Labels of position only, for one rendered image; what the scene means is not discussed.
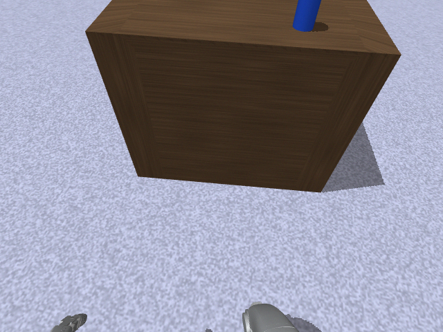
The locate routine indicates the can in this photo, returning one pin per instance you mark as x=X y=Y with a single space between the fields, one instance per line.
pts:
x=305 y=15

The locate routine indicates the left robot hand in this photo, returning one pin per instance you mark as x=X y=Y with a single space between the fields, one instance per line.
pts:
x=70 y=323

